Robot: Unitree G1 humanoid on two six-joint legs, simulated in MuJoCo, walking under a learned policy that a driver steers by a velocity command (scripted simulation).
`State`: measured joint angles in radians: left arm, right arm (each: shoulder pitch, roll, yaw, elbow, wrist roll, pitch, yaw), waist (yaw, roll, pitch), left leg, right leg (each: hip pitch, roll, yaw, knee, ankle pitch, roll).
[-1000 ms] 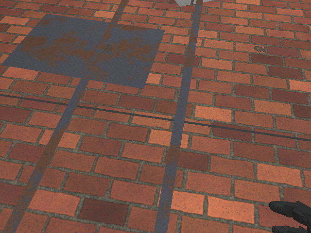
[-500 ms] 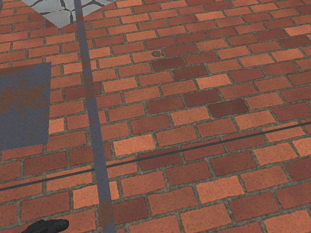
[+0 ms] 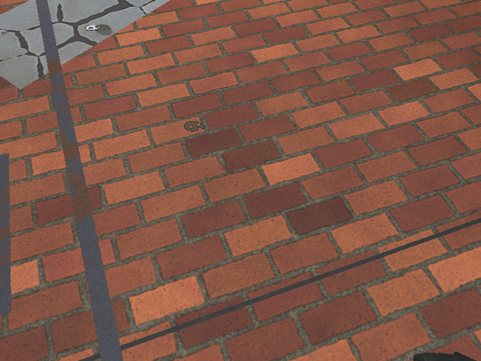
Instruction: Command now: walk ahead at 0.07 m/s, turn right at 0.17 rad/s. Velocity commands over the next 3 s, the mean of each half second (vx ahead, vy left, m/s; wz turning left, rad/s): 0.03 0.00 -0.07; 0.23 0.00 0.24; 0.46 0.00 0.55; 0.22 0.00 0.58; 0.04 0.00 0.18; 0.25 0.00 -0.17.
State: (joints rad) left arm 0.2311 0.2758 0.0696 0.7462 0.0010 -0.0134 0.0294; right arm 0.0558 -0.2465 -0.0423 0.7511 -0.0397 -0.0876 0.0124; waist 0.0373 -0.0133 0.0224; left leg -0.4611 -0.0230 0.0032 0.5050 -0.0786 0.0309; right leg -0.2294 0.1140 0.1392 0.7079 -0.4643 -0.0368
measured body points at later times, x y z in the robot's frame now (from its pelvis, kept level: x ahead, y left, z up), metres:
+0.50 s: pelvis +0.06 -0.03 +0.01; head +0.07 -0.03 +0.46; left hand +0.13 +0.23 -0.13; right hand +0.18 -0.28 -0.12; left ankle +0.11 +0.11 -0.73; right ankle +0.02 -0.15 -0.73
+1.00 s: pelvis +0.18 +0.04 +0.01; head +0.20 +0.06 +0.46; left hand +0.22 +0.33 -0.13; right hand +0.31 -0.22 -0.11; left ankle +0.18 +0.12 -0.73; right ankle +0.12 -0.13 -0.64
